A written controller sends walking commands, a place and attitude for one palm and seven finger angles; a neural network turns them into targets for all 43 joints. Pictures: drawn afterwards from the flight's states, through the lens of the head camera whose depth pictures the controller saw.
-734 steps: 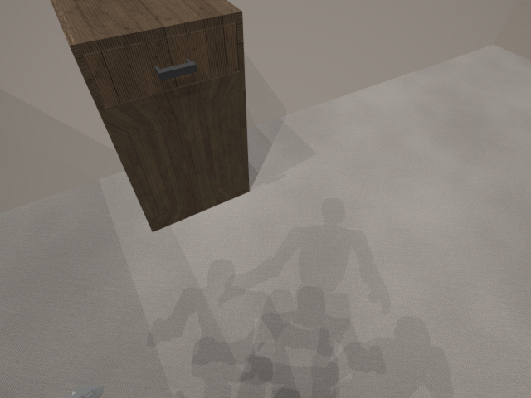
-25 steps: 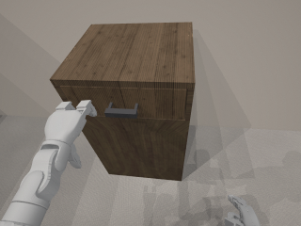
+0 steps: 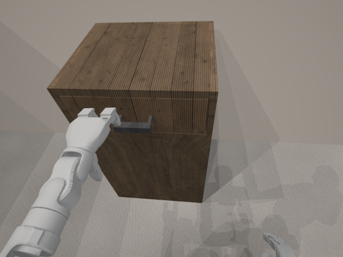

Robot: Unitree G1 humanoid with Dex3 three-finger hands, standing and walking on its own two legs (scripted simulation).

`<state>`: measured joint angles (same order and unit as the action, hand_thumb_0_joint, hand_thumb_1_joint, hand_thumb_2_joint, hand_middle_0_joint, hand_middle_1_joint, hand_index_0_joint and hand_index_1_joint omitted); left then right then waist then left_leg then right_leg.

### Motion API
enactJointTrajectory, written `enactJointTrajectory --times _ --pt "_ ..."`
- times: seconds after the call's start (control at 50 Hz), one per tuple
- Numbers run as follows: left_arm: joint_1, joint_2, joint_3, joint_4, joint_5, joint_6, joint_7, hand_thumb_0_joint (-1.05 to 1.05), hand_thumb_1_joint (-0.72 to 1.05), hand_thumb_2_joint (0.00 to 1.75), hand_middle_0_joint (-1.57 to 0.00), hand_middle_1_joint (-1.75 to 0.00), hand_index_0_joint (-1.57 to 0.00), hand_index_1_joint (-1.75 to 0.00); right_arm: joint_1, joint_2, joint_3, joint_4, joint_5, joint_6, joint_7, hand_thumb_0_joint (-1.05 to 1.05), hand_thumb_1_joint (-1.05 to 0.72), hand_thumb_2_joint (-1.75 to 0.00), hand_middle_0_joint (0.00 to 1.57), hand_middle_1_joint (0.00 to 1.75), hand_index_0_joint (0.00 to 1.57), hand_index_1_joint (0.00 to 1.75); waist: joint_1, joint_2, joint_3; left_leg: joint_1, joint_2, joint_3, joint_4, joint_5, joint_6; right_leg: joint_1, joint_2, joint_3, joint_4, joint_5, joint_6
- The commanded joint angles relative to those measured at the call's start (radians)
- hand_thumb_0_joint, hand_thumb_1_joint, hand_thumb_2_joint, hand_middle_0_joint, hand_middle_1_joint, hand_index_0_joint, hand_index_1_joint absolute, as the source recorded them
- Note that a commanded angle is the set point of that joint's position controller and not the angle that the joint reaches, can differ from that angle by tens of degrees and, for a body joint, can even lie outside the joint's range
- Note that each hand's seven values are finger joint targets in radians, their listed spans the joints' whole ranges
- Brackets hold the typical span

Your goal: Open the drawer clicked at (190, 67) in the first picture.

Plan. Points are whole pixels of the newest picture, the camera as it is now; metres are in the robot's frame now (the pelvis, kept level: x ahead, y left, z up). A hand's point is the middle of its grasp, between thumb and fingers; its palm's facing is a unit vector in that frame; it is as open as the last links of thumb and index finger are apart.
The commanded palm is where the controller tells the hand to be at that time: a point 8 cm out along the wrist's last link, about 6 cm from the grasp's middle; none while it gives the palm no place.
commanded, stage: move the hooked fingers above the handle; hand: left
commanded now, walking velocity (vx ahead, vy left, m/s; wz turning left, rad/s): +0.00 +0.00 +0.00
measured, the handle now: (134, 122) +0.50 +0.19 -0.02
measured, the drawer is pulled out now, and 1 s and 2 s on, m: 0.00 0.00 0.00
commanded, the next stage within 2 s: lower the fingers behind the handle in 1.74 s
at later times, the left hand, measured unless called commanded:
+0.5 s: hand (110, 133) +0.40 +0.21 +0.05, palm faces -0.04 -0.03 -1.00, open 13.8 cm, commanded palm +0.38 +0.22 +0.11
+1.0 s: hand (121, 123) +0.45 +0.20 +0.04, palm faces -0.03 -0.03 -1.00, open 13.8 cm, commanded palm +0.42 +0.20 +0.09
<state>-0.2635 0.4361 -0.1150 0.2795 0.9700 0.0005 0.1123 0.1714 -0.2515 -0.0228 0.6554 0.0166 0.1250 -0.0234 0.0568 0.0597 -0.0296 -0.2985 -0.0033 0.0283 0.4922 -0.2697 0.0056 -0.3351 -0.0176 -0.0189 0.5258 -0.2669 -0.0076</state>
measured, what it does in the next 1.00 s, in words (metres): stands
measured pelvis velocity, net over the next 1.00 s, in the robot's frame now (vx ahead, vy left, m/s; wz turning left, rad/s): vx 0.01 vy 0.00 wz -0.01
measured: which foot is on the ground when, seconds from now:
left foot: down 0.00-1.00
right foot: down 0.00-1.00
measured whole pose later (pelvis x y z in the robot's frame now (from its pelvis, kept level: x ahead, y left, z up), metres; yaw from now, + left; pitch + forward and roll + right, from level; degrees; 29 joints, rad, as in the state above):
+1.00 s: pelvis +0.01 +0.00 -0.01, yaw -1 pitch +12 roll +0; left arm -0.67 0.40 -0.10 0.87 1.06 -0.04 0.26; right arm 0.30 -0.25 -0.06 0.70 0.01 0.13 -0.02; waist -0.04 0.04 -0.11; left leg -0.50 0.01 0.04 0.62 -0.32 0.01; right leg -0.53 -0.01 -0.01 0.63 -0.30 -0.01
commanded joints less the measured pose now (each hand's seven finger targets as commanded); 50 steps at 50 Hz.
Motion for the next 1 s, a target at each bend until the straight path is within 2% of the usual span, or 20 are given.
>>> enactJointTrajectory --times 0.0,0.02,0.06,0.12,0.18,0.24,0.32,0.38,0.42,0.5,0.56,0.6,0.64,0.68,0.74,0.8,0.84,0.88,0.92,0.98 --pt "-0.349 0.216 0.139 -0.148 0.01 -0.008 0.052 0.0 -0.5 0.3 -0.3 -1.2 -0.3 -1.2 -0.066 -0.113 -0.044 -0.131 -0.003 -0.04 -0.013 0.0 -0.9 -0.9 0.2 0.3 0.2 0.3 -0.004 -0.07 -0.288 0.062 -0.029 0.002 -0.028 0.297 0.023 0.146 0.031 0.004 -0.039 0.275 -0.03" --pt "-0.365 0.226 0.142 -0.139 0.015 -0.008 0.056 0.0 -0.5 0.3 -0.3 -1.2 -0.3 -1.2 -0.061 -0.113 -0.042 -0.13 -0.002 -0.037 -0.013 0.0 -0.9 -0.9 0.2 0.3 0.2 0.3 -0.003 -0.063 -0.292 0.052 -0.03 0.004 -0.03 0.287 0.022 0.147 0.028 0.006 -0.035 0.266 -0.03" --pt "-0.412 0.183 0.098 -0.122 0.017 -0.008 0.063 0.0 -0.5 0.3 -0.3 -1.2 -0.3 -1.2 -0.052 -0.109 -0.044 -0.123 0.0 -0.038 -0.013 0.0 -0.9 -0.9 0.2 0.3 0.2 0.3 -0.019 -0.043 -0.287 0.055 -0.031 0.005 -0.021 0.283 0.023 0.12 0.029 0.002 -0.029 0.264 -0.032" --pt "-0.421 0.205 0.119 -0.113 0.025 -0.013 0.074 0.0 -0.5 0.3 -0.3 -1.2 -0.3 -1.2 -0.037 -0.112 -0.053 -0.123 -0.002 -0.041 -0.013 0.0 -0.9 -0.9 0.2 0.3 0.2 0.3 -0.011 -0.046 -0.341 0.066 -0.029 0.004 -0.01 0.31 0.024 0.135 0.029 0.007 -0.018 0.285 -0.032" --pt "-0.437 0.168 0.09 -0.081 0.028 -0.01 0.082 0.0 -0.5 0.3 -0.3 -1.2 -0.3 -1.2 -0.023 -0.11 -0.057 -0.115 -0.001 -0.039 -0.01 0.0 -0.9 -0.9 0.2 0.3 0.2 0.3 -0.02 -0.045 -0.341 0.062 -0.029 0.006 0.004 0.339 0.023 0.118 0.031 0.004 -0.004 0.317 -0.033" --pt "-0.475 0.182 0.096 -0.001 0.033 0.003 0.086 0.0 -0.5 0.3 -0.3 -1.2 -0.3 -1.2 -0.015 -0.116 -0.053 -0.108 0.002 -0.034 -0.013 0.0 -0.9 -0.9 0.2 0.3 0.2 0.3 -0.031 -0.087 -0.297 0.02 -0.03 0.01 -0.001 0.272 0.026 0.103 0.03 0.006 -0.013 0.274 -0.029" --pt "-0.51 0.243 0.146 0.049 0.041 0.0 0.093 0.0 -0.5 0.3 -0.3 -1.2 -0.3 -1.2 -0.002 -0.117 -0.053 -0.109 0.002 -0.033 -0.024 0.0 -0.9 -0.9 0.2 0.3 0.2 0.3 -0.02 -0.085 -0.343 -0.001 -0.037 0.019 0.007 0.274 0.033 0.145 0.024 0.017 -0.006 0.302 -0.028" --pt "-0.569 0.22 0.12 0.113 0.04 -0.012 0.09 0.0 -0.5 0.3 -0.3 -1.2 -0.3 -1.2 0.013 -0.118 -0.055 -0.098 0.004 -0.034 -0.03 0.0 -0.9 -0.9 0.2 0.3 0.2 0.3 -0.045 -0.107 -0.316 -0.02 -0.037 0.023 0.016 0.253 0.035 0.116 0.024 0.018 -0.007 0.3 -0.023" --pt "-0.621 0.194 0.087 0.107 0.043 -0.031 0.086 0.0 -0.5 0.3 -0.3 -1.2 -0.3 -1.2 0.026 -0.119 -0.061 -0.099 0.002 -0.037 -0.03 0.0 -0.9 -0.9 0.2 0.3 0.2 0.3 -0.057 -0.068 -0.34 0.005 -0.037 0.023 0.028 0.268 0.036 0.092 0.025 0.017 -0.001 0.306 -0.025" --pt "-0.62 0.198 0.102 0.144 0.045 -0.062 0.095 0.0 -0.5 0.3 -0.3 -1.2 -0.3 -1.2 0.057 -0.119 -0.071 -0.095 -0.002 -0.036 -0.024 0.0 -0.9 -0.9 0.2 0.3 0.2 0.3 -0.058 -0.067 -0.371 -0.007 -0.041 0.016 0.049 0.298 0.034 0.094 0.029 0.014 0.016 0.335 -0.029" --pt "-0.639 0.167 0.081 0.164 0.049 -0.071 0.114 0.0 -0.5 0.3 -0.3 -1.2 -0.3 -1.2 0.074 -0.117 -0.077 -0.087 -0.005 -0.034 -0.014 0.0 -0.9 -0.9 0.2 0.3 0.2 0.3 -0.063 -0.061 -0.382 -0.001 -0.036 0.016 0.063 0.322 0.034 0.068 0.031 0.01 0.03 0.356 -0.03" --pt "-0.66 0.201 0.113 0.207 0.056 -0.067 0.126 0.0 -0.5 0.3 -0.3 -1.2 -0.3 -1.2 0.082 -0.125 -0.077 -0.079 -0.004 -0.029 -0.013 0.0 -0.9 -0.9 0.2 0.3 0.2 0.3 -0.065 -0.077 -0.371 -0.024 -0.037 0.014 0.062 0.312 0.032 0.065 0.034 0.007 0.032 0.341 -0.032" --pt "-0.668 0.193 0.106 0.22 0.065 -0.063 0.143 0.0 -0.5 0.3 -0.3 -1.2 -0.3 -1.2 0.086 -0.12 -0.08 -0.079 -0.005 -0.026 -0.01 0.0 -0.9 -0.9 0.2 0.3 0.2 0.3 -0.062 -0.072 -0.397 -0.026 -0.038 0.019 0.068 0.318 0.034 0.07 0.033 0.01 0.04 0.355 -0.031" --pt "-0.716 0.172 0.081 0.252 0.071 -0.053 0.156 0.0 -0.5 0.3 -0.3 -1.2 -0.3 -1.2 0.091 -0.121 -0.08 -0.071 -0.004 -0.024 -0.009 0.0 -0.9 -0.9 0.2 0.3 0.2 0.3 -0.079 -0.062 -0.374 -0.032 -0.035 0.018 0.069 0.296 0.033 0.036 0.034 0.005 0.038 0.329 -0.031" --pt "-0.786 0.199 0.092 0.306 0.079 -0.044 0.171 0.0 -0.5 0.3 -0.3 -1.2 -0.3 -1.2 0.108 -0.127 -0.079 -0.063 -0.005 -0.025 -0.014 0.0 -0.9 -0.9 0.2 0.3 0.2 0.3 -0.094 -0.082 -0.373 -0.052 -0.035 0.016 0.067 0.256 0.037 0.026 0.035 0.009 0.031 0.291 -0.028" --pt "-0.801 0.232 0.127 0.315 0.083 -0.055 0.181 0.0 -0.5 0.3 -0.3 -1.2 -0.3 -1.2 0.128 -0.127 -0.084 -0.063 -0.01 -0.026 -0.016 0.0 -0.9 -0.9 0.2 0.3 0.2 0.3 -0.082 -0.044 -0.45 -0.039 -0.038 0.016 0.079 0.304 0.036 0.057 0.036 0.012 0.048 0.334 -0.032" --pt "-0.805 0.183 0.086 0.358 0.085 -0.051 0.183 0.0 -0.5 0.3 -0.3 -1.2 -0.3 -1.2 0.137 -0.123 -0.084 -0.057 -0.009 -0.023 -0.012 0.0 -0.9 -0.9 0.2 0.3 0.2 0.3 -0.097 -0.028 -0.421 -0.044 -0.033 0.014 0.086 0.315 0.033 0.019 0.04 0.006 0.055 0.338 -0.033" --pt "-0.821 0.151 0.064 0.383 0.084 -0.048 0.184 0.0 -0.5 0.3 -0.3 -1.2 -0.3 -1.2 0.154 -0.127 -0.089 -0.049 -0.01 -0.024 -0.006 0.0 -0.9 -0.9 0.2 0.3 0.2 0.3 -0.109 -0.058 -0.418 -0.038 -0.028 0.011 0.089 0.314 0.034 -0.003 0.043 0.002 0.052 0.324 -0.032" --pt "-0.821 0.161 0.075 0.392 0.083 -0.052 0.184 0.0 -0.5 0.3 -0.3 -1.2 -0.3 -1.2 0.166 -0.13 -0.092 -0.052 -0.013 -0.022 -0.005 0.0 -0.9 -0.9 0.2 0.3 0.2 0.3 -0.103 -0.061 -0.455 -0.042 -0.03 0.014 0.094 0.329 0.035 0.02 0.042 0.005 0.058 0.346 -0.03" --pt "-0.82 0.182 0.093 0.423 0.092 -0.047 0.191 0.0 -0.5 0.3 -0.3 -1.2 -0.3 -1.2 0.17 -0.133 -0.091 -0.05 -0.015 -0.017 -0.003 0.0 -0.9 -0.9 0.2 0.3 0.2 0.3 -0.1 -0.07 -0.433 -0.065 -0.028 0.018 0.093 0.307 0.035 0.009 0.043 0.006 0.055 0.329 -0.03"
